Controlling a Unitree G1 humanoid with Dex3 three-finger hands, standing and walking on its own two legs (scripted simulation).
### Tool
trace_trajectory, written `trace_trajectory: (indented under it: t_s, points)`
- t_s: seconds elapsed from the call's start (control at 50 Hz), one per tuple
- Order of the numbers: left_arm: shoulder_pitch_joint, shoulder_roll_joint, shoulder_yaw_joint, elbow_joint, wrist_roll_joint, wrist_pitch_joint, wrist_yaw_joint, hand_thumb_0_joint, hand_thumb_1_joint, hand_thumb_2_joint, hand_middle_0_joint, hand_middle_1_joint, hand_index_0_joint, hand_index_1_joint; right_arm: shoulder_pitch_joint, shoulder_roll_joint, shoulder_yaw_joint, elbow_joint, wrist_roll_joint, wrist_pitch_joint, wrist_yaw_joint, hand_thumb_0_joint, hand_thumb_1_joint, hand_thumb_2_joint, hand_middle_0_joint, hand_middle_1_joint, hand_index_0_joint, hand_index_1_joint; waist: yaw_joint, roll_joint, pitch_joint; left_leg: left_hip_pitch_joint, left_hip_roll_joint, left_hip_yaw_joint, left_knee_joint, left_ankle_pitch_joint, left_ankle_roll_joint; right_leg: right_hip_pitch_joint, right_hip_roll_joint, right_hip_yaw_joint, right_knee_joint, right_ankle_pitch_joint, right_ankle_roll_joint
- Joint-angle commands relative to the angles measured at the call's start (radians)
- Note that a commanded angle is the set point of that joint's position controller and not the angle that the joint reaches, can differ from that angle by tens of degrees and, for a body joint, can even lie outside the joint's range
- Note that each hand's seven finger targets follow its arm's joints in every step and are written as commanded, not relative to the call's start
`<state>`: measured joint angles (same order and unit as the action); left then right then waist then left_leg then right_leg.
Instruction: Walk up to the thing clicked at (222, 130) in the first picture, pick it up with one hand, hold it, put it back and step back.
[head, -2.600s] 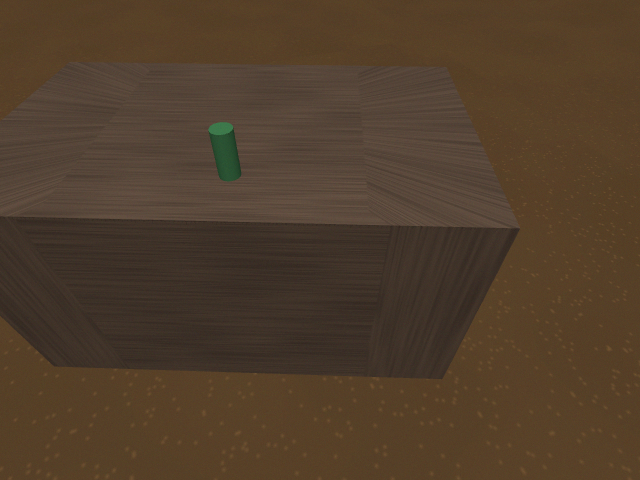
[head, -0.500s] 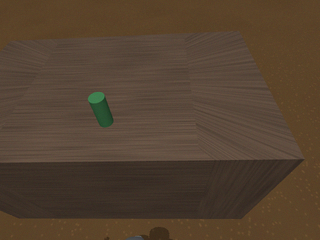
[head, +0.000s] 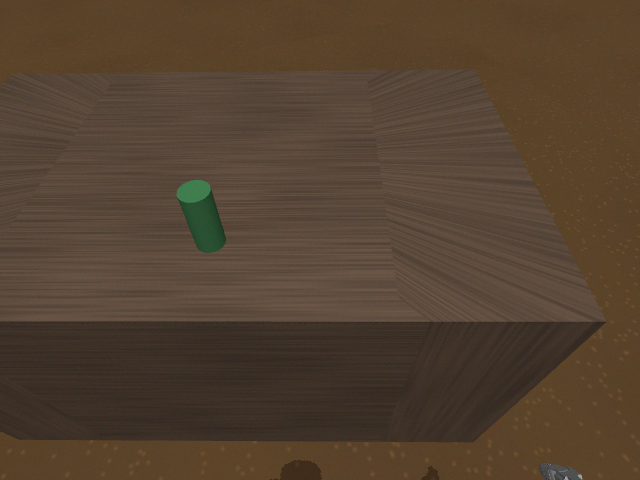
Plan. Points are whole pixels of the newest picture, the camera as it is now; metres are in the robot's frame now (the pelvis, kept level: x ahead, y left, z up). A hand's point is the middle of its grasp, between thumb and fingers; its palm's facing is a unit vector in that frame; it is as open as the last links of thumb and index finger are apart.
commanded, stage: walk up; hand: left
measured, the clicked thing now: (203, 218) +0.52 +0.23 +0.00
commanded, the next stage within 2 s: stand in 1.02 s
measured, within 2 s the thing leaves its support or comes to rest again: neither
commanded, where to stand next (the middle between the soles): +0.05 +0.00 m, yaw +1 degrees
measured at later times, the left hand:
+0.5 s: hand out of the picture +0.09 +0.26 -0.14, palm faces -0.02 -0.95 -0.32, open 7.4 cm
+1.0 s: hand out of the picture +0.08 +0.26 -0.13, palm faces +0.03 -0.94 -0.35, open 7.4 cm
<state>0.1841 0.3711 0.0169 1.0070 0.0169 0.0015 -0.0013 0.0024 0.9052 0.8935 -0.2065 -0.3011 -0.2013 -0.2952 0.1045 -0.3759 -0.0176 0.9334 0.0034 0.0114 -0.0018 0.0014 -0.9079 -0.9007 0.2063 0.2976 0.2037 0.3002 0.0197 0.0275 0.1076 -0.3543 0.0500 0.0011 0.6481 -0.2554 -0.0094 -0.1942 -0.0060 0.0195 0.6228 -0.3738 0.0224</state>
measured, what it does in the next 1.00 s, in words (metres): stands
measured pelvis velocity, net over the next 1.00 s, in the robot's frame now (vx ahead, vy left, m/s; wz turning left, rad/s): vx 0.02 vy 0.00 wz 0.03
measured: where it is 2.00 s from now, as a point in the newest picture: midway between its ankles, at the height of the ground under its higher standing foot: outside the picture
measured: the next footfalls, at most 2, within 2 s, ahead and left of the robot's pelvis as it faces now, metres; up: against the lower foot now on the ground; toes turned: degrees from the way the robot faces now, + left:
none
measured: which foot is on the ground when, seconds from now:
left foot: down 0.00-1.00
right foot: down 0.00-1.00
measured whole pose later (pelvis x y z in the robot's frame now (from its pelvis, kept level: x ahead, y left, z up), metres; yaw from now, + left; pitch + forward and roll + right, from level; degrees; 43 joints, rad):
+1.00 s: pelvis +0.02 +0.00 +0.02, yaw +2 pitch -2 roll -1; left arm 0.10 0.35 0.01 1.16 0.01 0.00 0.00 0.00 0.90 0.89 -0.21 -0.30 -0.20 -0.30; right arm 0.04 -0.33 -0.01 1.14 0.00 0.00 0.01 0.00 -0.91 -0.90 0.21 0.30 0.20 0.30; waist 0.01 0.02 0.05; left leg -0.22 0.03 -0.02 0.36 -0.11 -0.02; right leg -0.03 -0.02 -0.01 0.31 -0.24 0.03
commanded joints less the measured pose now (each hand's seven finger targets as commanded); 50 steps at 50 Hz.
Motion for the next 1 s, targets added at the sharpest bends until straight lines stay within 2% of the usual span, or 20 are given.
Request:
trace_trajectory:
  t_s: [0.0,0.06,0.08,0.16,0.3,0.32,0.38,0.44,0.48,0.54,0.56,0.6,0.78,0.88,0.98]
  points:
    - [-0.081,0.220,0.043,-0.056,-0.009,-0.039,0.011,0.000,0.900,0.900,-0.200,-0.300,-0.200,-0.300,-0.059,-0.207,-0.050,-0.029,0.000,-0.032,0.008,0.000,-0.900,-0.900,0.200,0.300,0.200,0.300,-0.024,-0.085,-0.098,0.203,0.080,-0.118,-0.138,0.127,0.070,-0.131,-0.110,0.087,-0.221,0.110,-0.066]
    - [-0.111,0.235,0.044,-0.043,-0.007,-0.044,0.006,0.000,0.900,0.900,-0.200,-0.300,-0.200,-0.300,-0.044,-0.195,-0.039,0.004,-0.006,-0.032,0.014,0.000,-0.900,-0.900,0.200,0.300,0.200,0.300,-0.035,-0.131,-0.055,0.185,0.050,-0.084,-0.179,0.051,0.047,-0.139,-0.126,0.131,-0.291,0.032,-0.068]
    - [-0.117,0.229,0.043,-0.039,-0.009,-0.043,0.006,0.000,0.900,0.900,-0.200,-0.300,-0.200,-0.300,-0.041,-0.197,-0.037,0.020,-0.007,-0.033,0.015,0.000,-0.900,-0.900,0.200,0.300,0.200,0.300,-0.034,-0.109,-0.047,0.192,0.049,-0.082,-0.202,0.054,0.038,-0.131,-0.128,0.126,-0.296,0.034,-0.066]
    - [-0.116,0.216,0.039,-0.007,-0.014,-0.042,0.006,0.000,0.900,0.900,-0.200,-0.300,-0.200,-0.300,-0.060,-0.194,-0.031,0.060,-0.007,-0.038,0.016,0.000,-0.900,-0.900,0.200,0.300,0.200,0.300,-0.021,-0.076,-0.079,0.201,0.061,-0.092,-0.249,0.111,0.034,-0.045,-0.117,0.099,-0.324,0.093,-0.060]
    - [-0.122,0.204,0.035,0.031,-0.016,-0.031,0.002,0.000,0.900,0.900,-0.200,-0.300,-0.200,-0.300,-0.071,-0.191,-0.029,0.106,-0.013,-0.039,0.014,0.000,-0.900,-0.900,0.200,0.300,0.200,0.300,-0.016,-0.011,-0.062,0.155,0.076,-0.129,-0.356,-0.050,0.022,-0.002,-0.099,0.073,-0.352,0.040,-0.056]
    - [-0.126,0.202,0.035,0.032,-0.013,-0.031,0.001,0.000,0.900,0.900,-0.200,-0.300,-0.200,-0.300,-0.071,-0.196,-0.031,0.113,-0.014,-0.041,0.013,0.000,-0.900,-0.900,0.200,0.300,0.200,0.300,-0.018,0.002,-0.081,0.152,0.081,-0.133,-0.363,-0.054,0.025,0.021,-0.098,0.066,-0.346,0.063,-0.059]
    - [-0.112,0.196,0.034,0.046,-0.010,-0.032,0.000,0.000,0.900,0.900,-0.200,-0.300,-0.200,-0.300,-0.078,-0.194,-0.030,0.122,-0.012,-0.044,0.011,0.000,-0.900,-0.900,0.200,0.300,0.200,0.300,-0.013,0.022,-0.129,0.160,0.092,-0.136,-0.370,-0.004,0.030,0.078,-0.095,0.051,-0.342,0.122,-0.055]
    - [-0.122,0.195,0.034,0.058,-0.012,-0.032,0.001,0.000,0.900,0.900,-0.200,-0.300,-0.200,-0.300,-0.072,-0.185,-0.029,0.132,-0.011,-0.045,0.010,0.000,-0.900,-0.900,0.200,0.300,0.200,0.300,-0.018,0.027,-0.134,0.162,0.086,-0.127,-0.366,0.062,0.024,0.089,-0.100,0.050,-0.344,0.165,-0.049]
    - [-0.125,0.195,0.031,0.062,-0.013,-0.029,0.001,0.000,0.900,0.900,-0.200,-0.300,-0.200,-0.300,-0.075,-0.189,-0.030,0.135,-0.012,-0.045,0.008,0.000,-0.900,-0.900,0.200,0.300,0.200,0.300,-0.021,0.036,-0.129,0.167,0.085,-0.129,-0.372,0.041,0.023,0.074,-0.098,0.047,-0.344,0.157,-0.048]
    - [-0.121,0.190,0.028,0.072,-0.012,-0.028,0.002,0.000,0.900,0.900,-0.200,-0.300,-0.200,-0.300,-0.078,-0.194,-0.031,0.140,-0.011,-0.045,0.007,0.000,-0.900,-0.900,0.200,0.300,0.200,0.300,-0.021,0.042,-0.139,0.179,0.091,-0.137,-0.380,0.058,0.026,0.080,-0.098,0.038,-0.347,0.172,-0.046]
    - [-0.119,0.191,0.030,0.078,-0.012,-0.029,0.002,0.000,0.900,0.900,-0.200,-0.300,-0.200,-0.300,-0.075,-0.191,-0.031,0.141,-0.010,-0.045,0.007,0.000,-0.900,-0.900,0.200,0.300,0.200,0.300,-0.021,0.037,-0.146,0.184,0.094,-0.135,-0.371,0.095,0.028,0.091,-0.100,0.036,-0.346,0.177,-0.046]
    - [-0.122,0.194,0.029,0.081,-0.011,-0.029,0.002,0.000,0.900,0.900,-0.200,-0.300,-0.200,-0.300,-0.077,-0.189,-0.031,0.140,-0.009,-0.043,0.007,0.000,-0.900,-0.900,0.200,0.300,0.200,0.300,-0.026,0.023,-0.136,0.188,0.084,-0.127,-0.366,0.084,0.026,0.074,-0.103,0.040,-0.357,0.186,-0.042]
    - [-0.128,0.191,0.033,0.090,-0.011,-0.031,0.007,0.000,0.900,0.900,-0.200,-0.300,-0.200,-0.300,-0.077,-0.175,-0.030,0.148,-0.005,-0.039,0.005,0.000,-0.900,-0.900,0.200,0.300,0.200,0.300,-0.029,-0.017,-0.167,0.248,0.077,-0.100,-0.317,0.282,0.024,0.083,-0.118,0.030,-0.367,0.272,-0.032]
    - [-0.119,0.189,0.032,0.093,-0.009,-0.029,0.010,0.000,0.900,0.900,-0.200,-0.300,-0.200,-0.300,-0.094,-0.176,-0.036,0.148,-0.007,-0.032,0.002,0.000,-0.900,-0.900,0.200,0.300,0.200,0.300,-0.029,-0.035,-0.163,0.276,0.078,-0.089,-0.301,0.318,0.028,0.070,-0.117,0.017,-0.375,0.301,-0.028]
    - [-0.131,0.193,0.037,0.089,-0.008,-0.028,0.013,0.000,0.900,0.900,-0.200,-0.300,-0.200,-0.300,-0.098,-0.170,-0.035,0.149,-0.008,-0.027,0.003,0.000,-0.900,-0.900,0.200,0.300,0.200,0.300,-0.029,-0.035,-0.144,0.259,0.074,-0.091,-0.313,0.304,0.023,0.080,-0.119,0.015,-0.380,0.286,-0.027]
